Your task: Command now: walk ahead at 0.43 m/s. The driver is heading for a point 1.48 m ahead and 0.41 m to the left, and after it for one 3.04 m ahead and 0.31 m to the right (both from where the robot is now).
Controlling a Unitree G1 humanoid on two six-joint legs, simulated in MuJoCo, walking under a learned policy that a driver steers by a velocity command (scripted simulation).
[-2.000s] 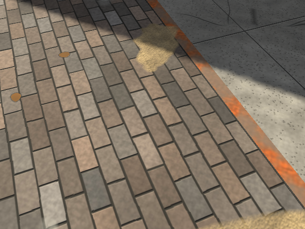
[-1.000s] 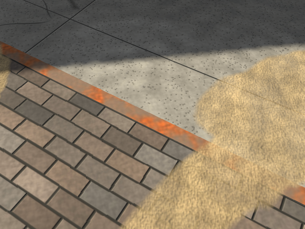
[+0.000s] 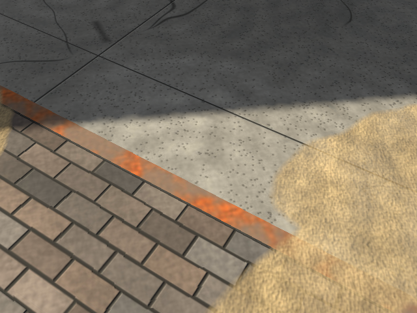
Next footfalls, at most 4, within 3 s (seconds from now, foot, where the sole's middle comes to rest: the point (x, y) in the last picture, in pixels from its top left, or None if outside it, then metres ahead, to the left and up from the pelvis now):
0.12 left None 0.18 0.16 -0.76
0.72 right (228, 299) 0.54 -0.02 -0.76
1.20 left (158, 220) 0.81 0.24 -0.76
1.76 right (224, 159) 1.12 0.01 -0.76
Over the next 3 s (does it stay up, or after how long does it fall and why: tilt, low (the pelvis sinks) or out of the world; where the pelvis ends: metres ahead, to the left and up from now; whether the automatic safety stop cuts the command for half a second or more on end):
stays up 1.62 0.26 0.01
